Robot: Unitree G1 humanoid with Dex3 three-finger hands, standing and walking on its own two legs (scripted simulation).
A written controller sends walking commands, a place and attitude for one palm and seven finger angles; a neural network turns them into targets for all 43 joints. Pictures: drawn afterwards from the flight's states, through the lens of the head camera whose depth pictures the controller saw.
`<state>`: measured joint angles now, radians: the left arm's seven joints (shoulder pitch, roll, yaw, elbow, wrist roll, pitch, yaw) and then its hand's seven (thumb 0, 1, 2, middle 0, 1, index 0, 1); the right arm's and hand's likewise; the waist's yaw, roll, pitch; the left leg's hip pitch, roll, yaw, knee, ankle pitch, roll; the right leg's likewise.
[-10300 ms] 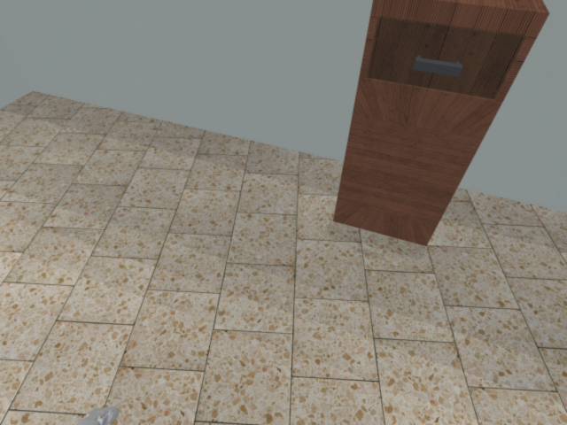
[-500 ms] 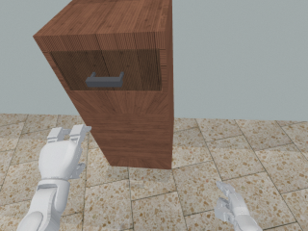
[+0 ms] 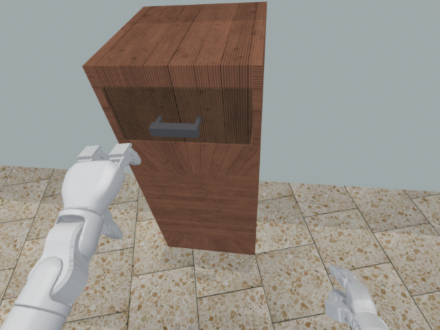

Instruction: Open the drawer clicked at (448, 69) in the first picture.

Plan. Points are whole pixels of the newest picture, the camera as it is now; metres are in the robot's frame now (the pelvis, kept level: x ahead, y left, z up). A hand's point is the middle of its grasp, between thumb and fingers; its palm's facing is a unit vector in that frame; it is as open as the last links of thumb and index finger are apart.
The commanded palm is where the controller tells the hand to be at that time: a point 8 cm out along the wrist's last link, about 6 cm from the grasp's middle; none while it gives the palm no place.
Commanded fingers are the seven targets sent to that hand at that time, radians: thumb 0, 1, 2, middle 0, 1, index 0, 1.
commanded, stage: raise the hand with hooked fingers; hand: left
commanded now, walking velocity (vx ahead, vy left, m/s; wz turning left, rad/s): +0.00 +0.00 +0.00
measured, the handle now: (176, 124) +0.58 +0.21 +0.04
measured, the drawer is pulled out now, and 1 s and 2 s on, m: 0.00 0.00 0.00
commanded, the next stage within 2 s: move the hooked fingers above the handle in 0.64 s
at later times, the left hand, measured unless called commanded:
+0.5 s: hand (107, 178) +0.30 +0.24 +0.14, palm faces +0.04 -0.06 -1.00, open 13.9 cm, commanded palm +0.27 +0.24 +0.21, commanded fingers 0.00 -0.50 0.30 -0.30 -1.20 -0.30 -1.20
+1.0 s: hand (127, 176) +0.33 +0.22 +0.13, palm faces -0.03 -0.02 -1.00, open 13.9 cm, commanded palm +0.32 +0.23 +0.20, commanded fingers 0.00 -0.50 0.30 -0.30 -1.20 -0.30 -1.20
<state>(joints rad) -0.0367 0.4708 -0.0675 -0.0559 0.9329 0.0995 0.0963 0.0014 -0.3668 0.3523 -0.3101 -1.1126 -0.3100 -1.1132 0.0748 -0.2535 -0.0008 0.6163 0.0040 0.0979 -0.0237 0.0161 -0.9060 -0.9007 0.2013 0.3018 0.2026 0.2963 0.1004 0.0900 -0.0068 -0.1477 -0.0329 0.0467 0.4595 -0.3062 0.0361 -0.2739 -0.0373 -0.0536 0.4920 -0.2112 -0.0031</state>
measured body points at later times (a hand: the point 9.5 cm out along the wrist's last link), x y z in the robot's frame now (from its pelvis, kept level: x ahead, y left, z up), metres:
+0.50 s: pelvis -0.01 +0.00 +0.01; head +0.01 -0.03 +0.45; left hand +0.30 +0.24 +0.20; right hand +0.18 -0.22 -0.11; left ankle -0.04 +0.09 -0.74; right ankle +0.03 -0.12 -0.74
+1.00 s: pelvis -0.02 -0.02 +0.01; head +0.00 -0.06 +0.45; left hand +0.32 +0.22 +0.18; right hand +0.19 -0.24 -0.11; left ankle -0.04 +0.09 -0.74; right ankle +0.03 -0.12 -0.74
